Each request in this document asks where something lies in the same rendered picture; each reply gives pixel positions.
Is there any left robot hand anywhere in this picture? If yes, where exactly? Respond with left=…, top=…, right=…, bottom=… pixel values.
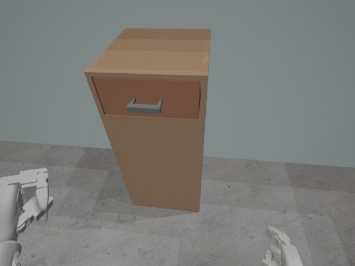
left=0, top=168, right=53, bottom=241

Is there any cabinet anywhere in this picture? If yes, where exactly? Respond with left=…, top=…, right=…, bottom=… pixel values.
left=84, top=28, right=211, bottom=212

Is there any handle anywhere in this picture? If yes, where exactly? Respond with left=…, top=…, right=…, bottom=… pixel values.
left=126, top=98, right=163, bottom=114

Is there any drawer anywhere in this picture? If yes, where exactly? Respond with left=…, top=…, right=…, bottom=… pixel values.
left=93, top=77, right=201, bottom=120

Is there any right robot hand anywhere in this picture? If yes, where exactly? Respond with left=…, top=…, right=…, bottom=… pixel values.
left=262, top=226, right=304, bottom=266

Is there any left robot forearm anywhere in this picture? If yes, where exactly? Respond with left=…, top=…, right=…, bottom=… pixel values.
left=0, top=241, right=22, bottom=266

